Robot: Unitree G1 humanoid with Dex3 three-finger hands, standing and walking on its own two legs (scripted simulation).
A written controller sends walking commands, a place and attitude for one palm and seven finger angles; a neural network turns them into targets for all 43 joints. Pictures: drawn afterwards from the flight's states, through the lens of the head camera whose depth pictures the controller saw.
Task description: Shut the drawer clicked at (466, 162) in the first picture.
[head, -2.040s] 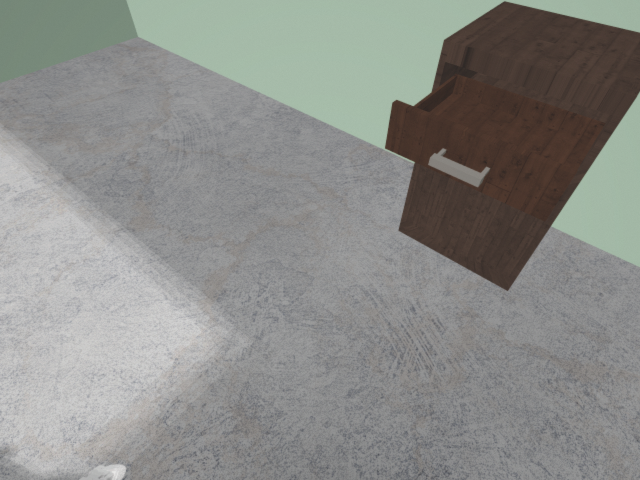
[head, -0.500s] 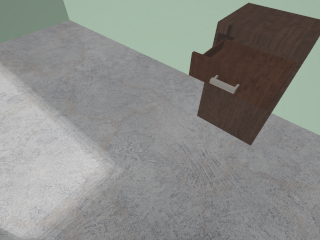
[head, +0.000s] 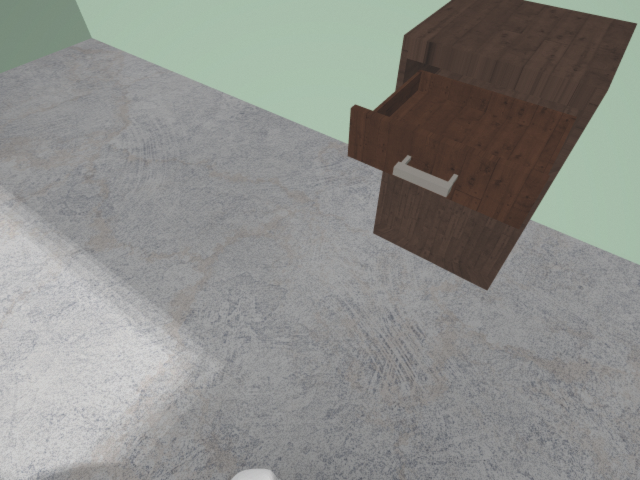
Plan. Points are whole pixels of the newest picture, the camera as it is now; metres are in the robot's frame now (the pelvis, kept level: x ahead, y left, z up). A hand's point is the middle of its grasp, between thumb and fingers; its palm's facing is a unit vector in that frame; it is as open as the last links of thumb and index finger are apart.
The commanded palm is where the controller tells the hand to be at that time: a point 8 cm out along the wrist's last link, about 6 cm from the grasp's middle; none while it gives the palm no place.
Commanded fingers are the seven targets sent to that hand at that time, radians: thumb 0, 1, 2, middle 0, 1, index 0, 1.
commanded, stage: walk to a spot facing it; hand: left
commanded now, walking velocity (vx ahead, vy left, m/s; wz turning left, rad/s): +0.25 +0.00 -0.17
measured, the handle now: (425, 173) +0.75 -0.16 -0.09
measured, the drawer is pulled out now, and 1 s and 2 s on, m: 0.30 0.30 0.30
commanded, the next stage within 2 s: turn to face it in 0.02 s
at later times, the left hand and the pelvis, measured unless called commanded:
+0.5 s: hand (197, 395) +0.25 +0.23 -0.16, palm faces -0.16 -0.96 -0.24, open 7.4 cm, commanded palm none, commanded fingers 0.00 0.90 0.90 -0.20 -0.30 -0.20 -0.30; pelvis +0.14 +0.04 +0.00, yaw -15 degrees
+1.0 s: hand (238, 353) +0.34 +0.18 -0.17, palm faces -0.40 -0.90 -0.18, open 7.4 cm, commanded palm none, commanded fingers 0.00 0.90 0.90 -0.20 -0.30 -0.20 -0.30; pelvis +0.19 +0.04 +0.00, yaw -25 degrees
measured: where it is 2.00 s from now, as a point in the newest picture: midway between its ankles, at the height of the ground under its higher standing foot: (382, 438)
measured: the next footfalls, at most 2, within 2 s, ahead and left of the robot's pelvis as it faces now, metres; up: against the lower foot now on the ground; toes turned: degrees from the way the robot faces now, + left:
left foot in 0.22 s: +0.26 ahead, +0.13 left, +0.00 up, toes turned +1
right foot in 0.62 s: +0.19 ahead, -0.10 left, +0.00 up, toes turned -24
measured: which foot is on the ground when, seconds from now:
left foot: up 0.00-0.20, down 0.22-0.62, up 0.64-0.94, down 0.96-1.00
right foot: down 0.00-0.22, up 0.24-0.60, down 0.62-0.96, up 0.98-1.00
